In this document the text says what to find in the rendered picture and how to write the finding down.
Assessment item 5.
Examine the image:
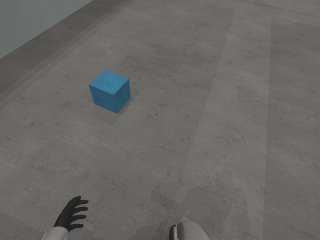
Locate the left robot hand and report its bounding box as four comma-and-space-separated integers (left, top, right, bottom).
53, 196, 89, 232

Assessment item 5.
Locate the right robot thigh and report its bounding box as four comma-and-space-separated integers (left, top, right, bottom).
173, 221, 210, 240

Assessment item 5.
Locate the robot left forearm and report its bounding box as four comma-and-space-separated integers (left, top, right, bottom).
40, 226, 69, 240

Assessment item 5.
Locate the right robot shin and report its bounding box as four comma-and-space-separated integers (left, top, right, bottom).
177, 218, 189, 224

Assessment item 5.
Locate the carton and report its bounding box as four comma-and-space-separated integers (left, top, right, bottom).
89, 70, 131, 114

